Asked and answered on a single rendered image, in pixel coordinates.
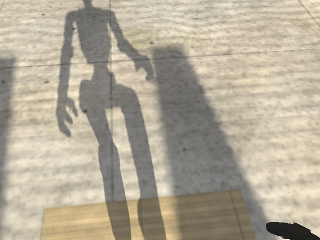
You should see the right robot hand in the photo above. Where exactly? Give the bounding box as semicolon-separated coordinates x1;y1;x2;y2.
266;222;320;240

